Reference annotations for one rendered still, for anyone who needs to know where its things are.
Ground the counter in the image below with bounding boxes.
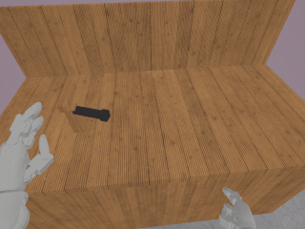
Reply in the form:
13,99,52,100
0,0,305,229

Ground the left robot hand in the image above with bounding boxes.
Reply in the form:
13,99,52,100
0,101,54,192

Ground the robot left forearm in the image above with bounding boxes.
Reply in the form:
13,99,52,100
0,190,31,229

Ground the tap lever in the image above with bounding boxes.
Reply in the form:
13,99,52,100
72,106,111,122

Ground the right robot hand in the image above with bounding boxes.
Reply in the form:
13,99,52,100
219,187,256,229

